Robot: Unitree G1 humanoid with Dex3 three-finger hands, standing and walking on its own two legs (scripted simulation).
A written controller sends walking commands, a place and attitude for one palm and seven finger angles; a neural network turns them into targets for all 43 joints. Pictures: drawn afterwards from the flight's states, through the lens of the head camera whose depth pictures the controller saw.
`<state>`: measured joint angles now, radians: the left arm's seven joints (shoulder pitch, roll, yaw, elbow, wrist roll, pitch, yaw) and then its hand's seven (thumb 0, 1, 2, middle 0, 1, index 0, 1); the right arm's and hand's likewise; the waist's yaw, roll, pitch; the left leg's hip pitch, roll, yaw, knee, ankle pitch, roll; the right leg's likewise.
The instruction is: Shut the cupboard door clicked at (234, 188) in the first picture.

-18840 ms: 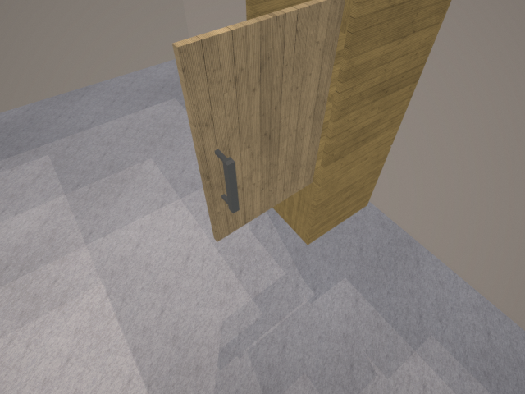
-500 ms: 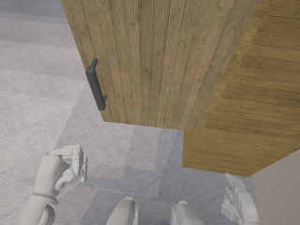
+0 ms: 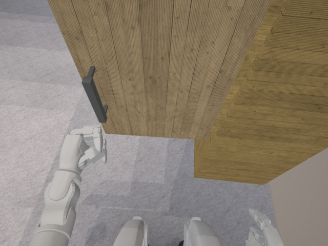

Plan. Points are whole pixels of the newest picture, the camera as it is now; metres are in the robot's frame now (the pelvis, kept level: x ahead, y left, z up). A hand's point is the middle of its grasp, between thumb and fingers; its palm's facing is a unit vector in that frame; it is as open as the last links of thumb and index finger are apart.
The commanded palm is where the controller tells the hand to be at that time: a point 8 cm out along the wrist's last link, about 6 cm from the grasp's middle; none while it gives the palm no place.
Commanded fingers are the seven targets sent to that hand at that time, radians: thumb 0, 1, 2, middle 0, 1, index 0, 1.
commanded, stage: bring the fist close to the handle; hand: left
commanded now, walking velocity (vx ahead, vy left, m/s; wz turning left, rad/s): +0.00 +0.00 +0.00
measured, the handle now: (98, 96) +0.49 +0.20 +0.03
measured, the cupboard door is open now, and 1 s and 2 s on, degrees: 92 92 80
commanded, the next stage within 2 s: push the door shut along its arc in 0.72 s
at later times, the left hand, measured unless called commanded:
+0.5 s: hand (111, 124) +0.40 +0.15 +0.03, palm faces -0.05 -1.00 -0.03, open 3.1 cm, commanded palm +0.37 +0.20 +0.03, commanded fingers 0.00 0.90 0.90 -1.30 -1.50 -1.30 -1.50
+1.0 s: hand (110, 123) +0.41 +0.15 +0.03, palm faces -0.07 -1.00 -0.05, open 3.1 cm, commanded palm +0.40 +0.20 +0.03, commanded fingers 0.00 0.90 0.90 -1.30 -1.50 -1.30 -1.50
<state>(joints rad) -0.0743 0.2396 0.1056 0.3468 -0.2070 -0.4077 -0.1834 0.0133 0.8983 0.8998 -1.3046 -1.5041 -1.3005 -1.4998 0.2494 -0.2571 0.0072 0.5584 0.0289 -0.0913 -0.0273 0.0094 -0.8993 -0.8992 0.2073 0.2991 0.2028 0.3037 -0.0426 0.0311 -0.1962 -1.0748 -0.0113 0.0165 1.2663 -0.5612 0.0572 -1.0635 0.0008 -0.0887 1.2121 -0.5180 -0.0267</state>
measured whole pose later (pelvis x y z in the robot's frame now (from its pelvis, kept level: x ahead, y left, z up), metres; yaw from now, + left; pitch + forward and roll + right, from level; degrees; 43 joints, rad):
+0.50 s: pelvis +0.00 +0.00 +0.00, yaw -1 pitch +23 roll -2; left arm -0.38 0.26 0.19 0.68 -0.17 -0.46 -0.17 0.01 0.90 0.90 -1.30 -1.50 -1.30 -1.50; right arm 0.27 -0.25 0.00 0.59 0.03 0.00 0.00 0.01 -0.90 -0.90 0.21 0.30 0.20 0.30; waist -0.07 0.02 -0.18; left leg -1.08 0.00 0.04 1.24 -0.56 0.05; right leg -1.09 0.01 -0.07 1.20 -0.51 -0.03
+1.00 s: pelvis +0.00 -0.01 +0.00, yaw +0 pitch +23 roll -2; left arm -0.47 0.29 0.19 0.80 -0.16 -0.49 -0.21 0.01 0.90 0.90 -1.31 -1.50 -1.30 -1.50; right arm 0.23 -0.25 0.01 0.60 0.03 0.00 -0.02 0.01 -0.90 -0.90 0.21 0.30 0.20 0.30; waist -0.08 0.01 -0.17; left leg -1.11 -0.01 0.02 1.26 -0.55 0.05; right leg -1.10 0.01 -0.08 1.21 -0.51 -0.04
